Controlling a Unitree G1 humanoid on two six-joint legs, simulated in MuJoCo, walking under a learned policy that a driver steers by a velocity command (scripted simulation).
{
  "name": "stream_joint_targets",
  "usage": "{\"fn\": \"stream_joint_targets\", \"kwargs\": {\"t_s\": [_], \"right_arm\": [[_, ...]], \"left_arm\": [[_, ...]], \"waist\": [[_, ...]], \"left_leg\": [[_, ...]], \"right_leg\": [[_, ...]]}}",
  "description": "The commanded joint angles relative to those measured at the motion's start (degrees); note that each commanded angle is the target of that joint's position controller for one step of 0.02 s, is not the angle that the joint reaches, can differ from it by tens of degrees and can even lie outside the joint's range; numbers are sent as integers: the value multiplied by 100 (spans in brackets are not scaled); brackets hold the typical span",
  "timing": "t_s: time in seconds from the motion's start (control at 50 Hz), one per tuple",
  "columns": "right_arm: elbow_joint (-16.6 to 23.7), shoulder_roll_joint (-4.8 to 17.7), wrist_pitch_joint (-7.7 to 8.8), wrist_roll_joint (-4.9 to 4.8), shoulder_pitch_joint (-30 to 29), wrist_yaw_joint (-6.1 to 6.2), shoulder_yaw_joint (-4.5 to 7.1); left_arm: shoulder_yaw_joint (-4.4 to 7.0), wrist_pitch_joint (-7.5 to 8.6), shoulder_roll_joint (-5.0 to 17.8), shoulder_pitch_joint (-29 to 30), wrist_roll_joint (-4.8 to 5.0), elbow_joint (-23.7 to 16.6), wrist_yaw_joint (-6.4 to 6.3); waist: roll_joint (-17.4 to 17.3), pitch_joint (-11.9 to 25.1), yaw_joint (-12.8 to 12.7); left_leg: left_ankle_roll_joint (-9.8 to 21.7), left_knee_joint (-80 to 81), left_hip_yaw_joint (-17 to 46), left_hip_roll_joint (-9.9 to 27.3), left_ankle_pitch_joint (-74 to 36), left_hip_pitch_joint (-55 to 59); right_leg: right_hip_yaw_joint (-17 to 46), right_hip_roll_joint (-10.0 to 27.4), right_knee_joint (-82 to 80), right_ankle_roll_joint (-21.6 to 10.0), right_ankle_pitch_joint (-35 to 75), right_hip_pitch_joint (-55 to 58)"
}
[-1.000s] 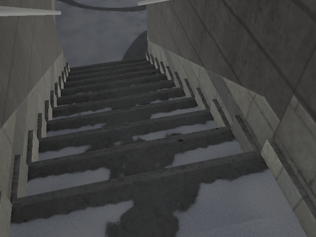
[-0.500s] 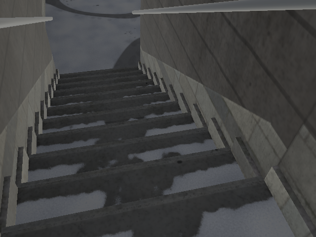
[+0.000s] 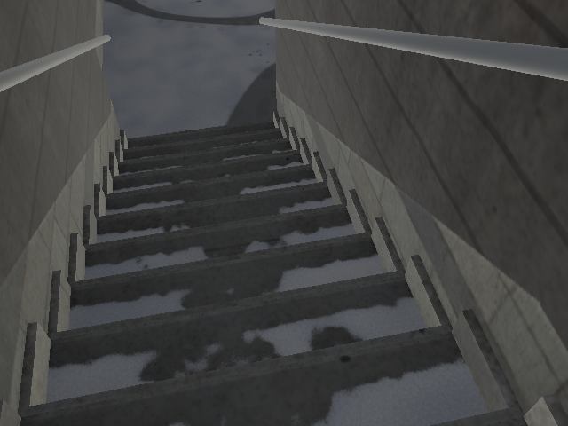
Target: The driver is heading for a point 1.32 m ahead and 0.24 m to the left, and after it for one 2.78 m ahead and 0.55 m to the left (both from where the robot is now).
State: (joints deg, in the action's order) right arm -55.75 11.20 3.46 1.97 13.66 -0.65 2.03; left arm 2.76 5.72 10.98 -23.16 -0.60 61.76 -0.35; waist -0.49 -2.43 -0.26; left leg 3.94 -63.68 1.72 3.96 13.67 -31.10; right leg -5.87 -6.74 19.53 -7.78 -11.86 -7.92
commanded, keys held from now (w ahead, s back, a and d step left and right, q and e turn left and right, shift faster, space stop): w+q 0.64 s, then w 0.02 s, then no key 0.24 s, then e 0.10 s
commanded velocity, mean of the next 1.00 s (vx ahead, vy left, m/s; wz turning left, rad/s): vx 0.42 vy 0.00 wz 0.34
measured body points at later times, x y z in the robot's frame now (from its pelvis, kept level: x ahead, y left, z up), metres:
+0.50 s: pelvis +0.25 +0.04 -0.01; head +0.27 +0.05 +0.44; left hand +0.33 +0.32 -0.13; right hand +0.30 -0.23 -0.14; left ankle +0.23 +0.06 -0.74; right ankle +0.34 -0.12 -0.67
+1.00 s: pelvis +0.50 +0.05 -0.17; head +0.52 +0.05 +0.28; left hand +0.46 +0.29 -0.31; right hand +0.60 -0.19 -0.32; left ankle +0.34 +0.11 -0.63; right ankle +0.58 +0.00 -0.91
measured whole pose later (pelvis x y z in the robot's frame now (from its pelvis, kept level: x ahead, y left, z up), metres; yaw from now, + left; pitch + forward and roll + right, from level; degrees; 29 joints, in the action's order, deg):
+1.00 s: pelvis +0.50 +0.05 -0.17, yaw +22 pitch +0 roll -1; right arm -53.6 12.9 0.0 -0.2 20.1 4.6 0.6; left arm 0.6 3.7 10.5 -17.4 -0.2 53.2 -1.1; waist -2.2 -1.9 1.5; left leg 1.9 -112.1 4.8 -8.8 46.8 -32.2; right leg -1.2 -5.6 23.5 -4.8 -7.4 -16.7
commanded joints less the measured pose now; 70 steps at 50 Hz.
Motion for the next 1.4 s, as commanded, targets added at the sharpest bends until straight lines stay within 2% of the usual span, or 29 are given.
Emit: {"fn": "stream_joint_targets", "kwargs": {"t_s": [0.02, 0.16, 0.22, 0.26, 0.28, 0.3, 0.32, 0.34, 0.38, 0.48, 0.54, 0.66, 0.74, 0.8, 0.84, 0.88, 0.9, 0.92, 0.94, 0.96, 0.98, 1.0, 1.04, 1.1, 1.18, 1.3, 1.36, 1.38, 1.4], "right_arm": [[442, 198, -127, -27, -388, -88, -15], [756, 110, -276, -116, -1483, -188, -181], [190, 587, -256, -117, 208, -33, 12], [199, 873, -268, -39, 260, 71, 117], [52, 902, -216, -31, 957, 91, 184], [-35, 1107, -194, -117, 1364, 130, 257], [206, 1224, -119, -145, 995, 87, 193], [282, 1261, -75, -327, 928, 10, 269], [562, 942, -60, -269, 250, 13, 215], [482, 1068, 31, -259, 885, 140, 180], [489, 1124, -59, -123, 1441, 202, 189], [425, 985, 7, -180, 2176, 335, 224], [625, 593, 49, -283, 1819, 361, 58], [582, 623, -5, -67, 1881, 400, 67], [470, 546, -91, 59, 1648, 586, 44], [419, 719, -123, -61, 1411, 573, 26], [366, 654, -174, -180, 1634, 509, 81], [259, 406, -204, -561, 2592, 541, 40], [329, 544, -201, -589, 2615, 607, -29], [403, 660, -232, -317, 1904, 593, -83], [632, 664, -282, -181, 1358, 529, -144], [685, 737, -425, 35, 747, 484, -166], [652, 655, -684, 164, 305, 433, -120], [866, 294, -794, 141, -56, 397, -221], [1235, 42, -836, 68, -782, 340, -303], [1884, 272, -520, -168, -1250, 348, -294], [1751, 265, -336, -221, -161, 371, -254], [1726, 580, -263, -196, 428, 396, -150], [1734, 1171, -225, -179, 951, 382, 0]], "left_arm": [[31, 131, 589, -400, 96, -183, -20], [-191, 40, 394, -803, 100, -45, -140], [-146, 104, 768, -36, -19, -341, -199], [-125, 40, 939, -125, 91, -303, -318], [-80, -65, 1027, 147, 102, -328, -355], [-70, -124, 810, 265, -1, -494, -346], [-141, -115, 235, -513, -122, -671, -338], [-98, -99, 548, -380, -189, -816, -268], [91, -46, 1126, 579, -89, -1143, -164], [145, -630, 695, 705, -304, -1205, -52], [142, -693, 643, 973, -232, -1298, 13], [261, -511, 994, 2320, -243, -1895, 120], [67, -411, 370, 1954, -245, -1715, 192], [9, -258, 509, 2045, -174, -1894, 109], [46, -117, 625, 998, 79, -1593, -43], [133, -103, 848, -754, 48, -875, -168], [195, -146, 1080, -1241, -72, -718, -140], [47, -141, 1096, -1589, -235, -811, -5], [78, -125, 1240, -1508, -116, -791, 70], [0, -163, 920, -1274, 102, -914, 4], [-36, -168, 953, -636, 179, -975, -159], [-123, -177, 791, -150, 113, -1021, -222], [-272, -102, 683, -136, -33, -889, -108], [-210, 37, 1021, 8, 44, -977, -16], [-182, -315, 913, -127, -23, -1141, -55], [53, -851, 1066, 146, -178, -1877, -114], [102, -904, 1022, 617, 17, -2227, -118], [109, -875, 873, 527, 70, -2257, -105], [63, -820, 503, 757, 79, -2659, -91]], "waist": [[172, -341, 96], [686, -292, -193], [1128, 522, 565], [713, 49, 626], [531, 149, 1034], [-302, 353, 1045], [-976, 625, 91], [-585, 886, 362], [-32, -68, 113], [176, 210, -168], [-46, 330, 65], [-423, -299, 397], [-379, -4, 452], [-420, -297, 707], [-213, -250, 282], [75, 303, -284], [853, 650, -332], [956, 1723, -100], [1160, 2175, -95], [555, 1932, -286], [809, 1740, -170], [256, 1050, 10], [-493, 207, 354], [193, 135, 448], [1232, 596, 80], [1240, 218, -300], [571, 249, 244], [-72, 430, 478], [-1175, 511, 653]], "left_leg": [[-72, 757, -183, 84, -754, -722], [175, 2586, -773, -674, -2176, 470], [601, 1312, -858, -1020, -2000, 2145], [607, 2724, -875, -1151, 4, 2165], [846, 3686, -601, -957, -465, 2631], [1247, 3851, 717, 17, -1829, 3432], [1761, 3276, 2435, 1091, -5206, 4275], [2469, 3923, 3099, 1397, -3950, 4181], [2109, 4785, 2656, 1027, -1946, 2839], [1491, 4504, 1609, 209, -3866, 2170], [1237, 4250, 1845, 140, -3650, 2385], [1110, 3918, 2247, -134, -1362, 2752], [615, 2976, 1647, -735, -1250, 899], [473, 2041, 1723, -906, -1457, 1479], [434, 572, 1621, -1000, -1185, 2073], [269, -1563, 1084, -1081, -1218, 1751], [31, -3596, 532, -1633, 2560, 194], [-157, -5439, 293, -1897, 4920, -1314], [-183, -6236, 545, -1523, 4515, -2532], [-206, -6163, 436, -1185, 3842, -2858], [-366, -5745, 476, -906, 3196, -2877], [-393, -4943, 664, -628, 2490, -2434], [-319, -3526, 340, -572, 924, -1282], [-407, -2222, 99, -629, -212, -826], [-483, 108, -312, -934, -476, 227], [-312, 2054, 93, -1064, 1021, 368], [-105, 3729, 99, -889, 724, 2880], [-40, 4246, 934, -272, 1013, 4330], [269, 4779, 2663, 1440, 1006, 5103]], "right_leg": [[1370, 1755, -1296, -280, 2223, 102], [-34, 1310, -1038, 518, 4158, 184], [-534, 1578, 711, 628, 6740, 53], [-128, 1768, 1742, 454, 6441, 242], [-259, 1636, 3208, 508, 5469, 106], [-294, 1003, 5403, 557, 1267, -1030], [338, 554, 6677, 627, -2044, -2492], [910, 567, 6719, 701, -1621, -3119], [1006, 942, 5605, 782, -947, -3151], [719, 969, 4210, 1055, -449, -2384], [758, 1022, 4462, 868, 666, -2920], [1121, 945, 2559, 952, 1856, -4053], [502, 410, 1756, 648, 4089, -1591], [676, 414, 559, 690, 3793, -1467], [1122, 875, -838, 741, 4708, -1077], [663, 1289, -2034, 770, 6163, 777], [1369, 2006, -1008, 409, 7476, 2463], [1754, 2811, 2128, -12, 10456, 4465], [2517, 3382, 2361, -1009, 9833, 4929], [2362, 3209, 1622, -1310, 8152, 3993], [2903, 3435, 1007, -1904, 5986, 2972], [3070, 3331, 303, -1923, 3865, 1263], [2560, 2373, 106, -1393, 3888, -1182], [2225, 1726, 73, -1107, 4000, -1882], [2268, 1281, 236, -349, 3041, -1339], [3573, 1416, -231, -561, -157, -644], [3526, 1033, -30, -144, -1086, -2063], [3080, 624, 915, 156, -2095, -3183], [1801, -237, 2846, 518, -3018, -4665]]}}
